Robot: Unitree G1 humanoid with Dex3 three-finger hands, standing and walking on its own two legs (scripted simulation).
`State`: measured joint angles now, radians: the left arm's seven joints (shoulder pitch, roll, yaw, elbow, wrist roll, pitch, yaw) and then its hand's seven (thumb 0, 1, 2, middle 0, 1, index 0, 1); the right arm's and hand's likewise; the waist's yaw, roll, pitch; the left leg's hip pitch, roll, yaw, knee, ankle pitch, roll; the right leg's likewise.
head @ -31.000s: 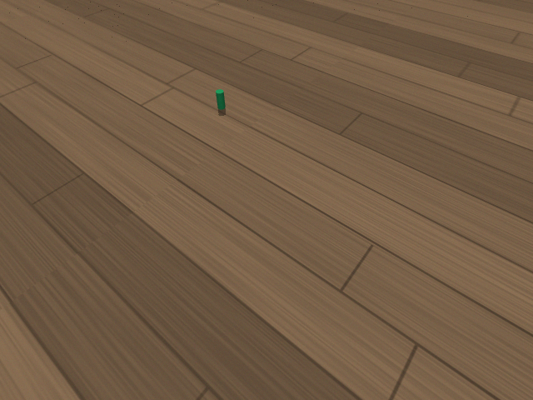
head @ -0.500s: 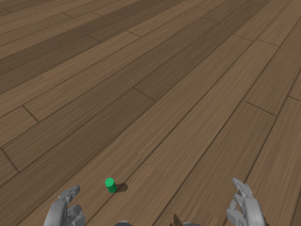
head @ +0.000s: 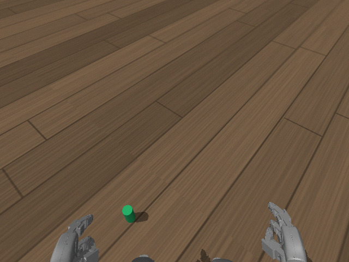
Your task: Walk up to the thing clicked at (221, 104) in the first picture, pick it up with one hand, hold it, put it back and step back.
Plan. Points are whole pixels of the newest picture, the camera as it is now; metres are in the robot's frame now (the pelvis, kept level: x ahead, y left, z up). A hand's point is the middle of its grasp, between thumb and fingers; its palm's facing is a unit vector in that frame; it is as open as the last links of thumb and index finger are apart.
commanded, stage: home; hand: left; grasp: from above
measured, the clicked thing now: (129, 214) +0.45 +0.23 -0.65
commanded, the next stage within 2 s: stand in 0.76 s
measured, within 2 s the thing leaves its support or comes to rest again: neither
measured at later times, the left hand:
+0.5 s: hand (96, 252) +0.17 +0.18 -0.04, palm faces +0.05 -0.98 -0.21, open 7.4 cm
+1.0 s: hand out of the picture +0.16 +0.21 -0.08, palm faces +0.02 -0.94 -0.33, open 7.4 cm
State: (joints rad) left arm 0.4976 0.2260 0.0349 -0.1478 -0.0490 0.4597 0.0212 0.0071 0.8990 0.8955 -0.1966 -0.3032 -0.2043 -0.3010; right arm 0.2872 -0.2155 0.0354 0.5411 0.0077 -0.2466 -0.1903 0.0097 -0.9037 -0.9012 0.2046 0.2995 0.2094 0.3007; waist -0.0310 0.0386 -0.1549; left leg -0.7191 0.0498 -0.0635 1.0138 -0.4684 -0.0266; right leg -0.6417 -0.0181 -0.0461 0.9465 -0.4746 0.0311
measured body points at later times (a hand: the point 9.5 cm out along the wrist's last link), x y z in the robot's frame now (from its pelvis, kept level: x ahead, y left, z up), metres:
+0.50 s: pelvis +0.00 +0.00 +0.00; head +0.02 +0.01 +0.45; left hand +0.16 +0.23 -0.03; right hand +0.16 -0.25 -0.06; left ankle +0.02 +0.13 -0.68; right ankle +0.00 -0.14 -0.68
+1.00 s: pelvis -0.01 +0.00 +0.01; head +0.02 +0.01 +0.46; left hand +0.15 +0.26 -0.06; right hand +0.14 -0.26 -0.09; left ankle +0.02 +0.13 -0.68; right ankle +0.00 -0.14 -0.68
